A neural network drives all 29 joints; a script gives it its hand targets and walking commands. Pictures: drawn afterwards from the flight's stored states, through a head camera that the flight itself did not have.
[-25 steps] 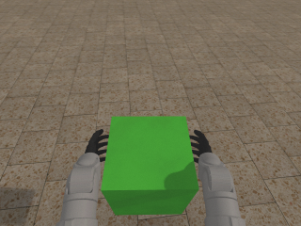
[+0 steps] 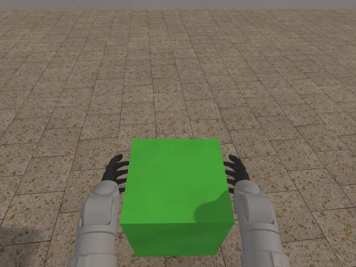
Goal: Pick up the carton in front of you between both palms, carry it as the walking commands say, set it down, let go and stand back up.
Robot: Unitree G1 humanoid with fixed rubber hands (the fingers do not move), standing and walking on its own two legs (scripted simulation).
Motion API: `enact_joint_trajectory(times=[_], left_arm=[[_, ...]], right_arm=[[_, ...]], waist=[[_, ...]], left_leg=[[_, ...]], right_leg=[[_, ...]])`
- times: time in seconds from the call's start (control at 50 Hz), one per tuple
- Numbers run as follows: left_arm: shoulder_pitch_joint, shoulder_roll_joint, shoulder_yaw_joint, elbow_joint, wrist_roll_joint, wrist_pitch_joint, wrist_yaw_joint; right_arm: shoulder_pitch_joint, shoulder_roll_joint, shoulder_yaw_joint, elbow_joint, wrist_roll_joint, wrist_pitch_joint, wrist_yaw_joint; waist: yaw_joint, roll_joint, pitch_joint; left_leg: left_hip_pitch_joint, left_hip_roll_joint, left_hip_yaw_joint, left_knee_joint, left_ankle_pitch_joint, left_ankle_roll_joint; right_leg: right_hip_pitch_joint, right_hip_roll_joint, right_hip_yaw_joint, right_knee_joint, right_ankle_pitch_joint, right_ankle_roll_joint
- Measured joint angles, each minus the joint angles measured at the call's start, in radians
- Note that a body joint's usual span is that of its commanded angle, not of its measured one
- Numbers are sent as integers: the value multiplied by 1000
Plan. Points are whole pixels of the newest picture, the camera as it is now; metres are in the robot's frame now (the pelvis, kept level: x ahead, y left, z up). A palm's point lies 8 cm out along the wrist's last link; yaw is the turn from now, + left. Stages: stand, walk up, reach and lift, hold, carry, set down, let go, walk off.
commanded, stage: carry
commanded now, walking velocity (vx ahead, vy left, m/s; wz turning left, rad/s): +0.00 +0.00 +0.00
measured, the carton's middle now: (175, 200) +0.30 +0.00 -0.04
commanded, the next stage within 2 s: hold in 0.54 s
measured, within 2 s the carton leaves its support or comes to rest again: neither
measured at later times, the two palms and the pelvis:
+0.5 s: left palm (106, 191) +0.28 +0.16 +0.04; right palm (239, 191) +0.28 -0.14 +0.04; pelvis -0.01 +0.01 +0.00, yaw +0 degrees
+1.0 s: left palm (89, 209) +0.24 +0.18 +0.04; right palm (224, 184) +0.30 -0.11 +0.04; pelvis -0.03 -0.02 +0.01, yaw +11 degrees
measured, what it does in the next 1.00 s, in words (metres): stands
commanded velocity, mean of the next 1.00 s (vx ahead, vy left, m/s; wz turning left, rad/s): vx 0.00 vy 0.00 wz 0.00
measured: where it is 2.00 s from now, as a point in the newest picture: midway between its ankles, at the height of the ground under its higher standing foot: outside the picture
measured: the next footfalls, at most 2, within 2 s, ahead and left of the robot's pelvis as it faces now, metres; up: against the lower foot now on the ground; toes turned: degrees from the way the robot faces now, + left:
none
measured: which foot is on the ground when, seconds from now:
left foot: down 0.00-1.00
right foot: down 0.00-1.00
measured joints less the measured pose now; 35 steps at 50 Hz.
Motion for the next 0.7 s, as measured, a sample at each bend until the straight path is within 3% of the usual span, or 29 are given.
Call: enact_joint_trajectory(times=[0.56,0.62,0.7], left_arm=[[-1,-1,1,-4,1,-5,-4],[-7,-3,-16,18,8,-35,-12],[-4,-1,-24,32,11,-52,-13]], right_arm=[[0,1,4,-12,-6,1,1],[27,-5,7,-47,-15,-6,2],[41,-8,9,-48,-13,-19,-1]], waist=[[-3,6,26],[-24,17,102],[-13,14,150]], left_leg=[[-11,-9,2,10,13,16],[64,-24,-46,-44,47,21],[122,-56,-107,-104,92,20]], right_leg=[[3,-4,9,-22,43,6],[101,38,112,-86,64,10],[175,50,196,-124,49,37]])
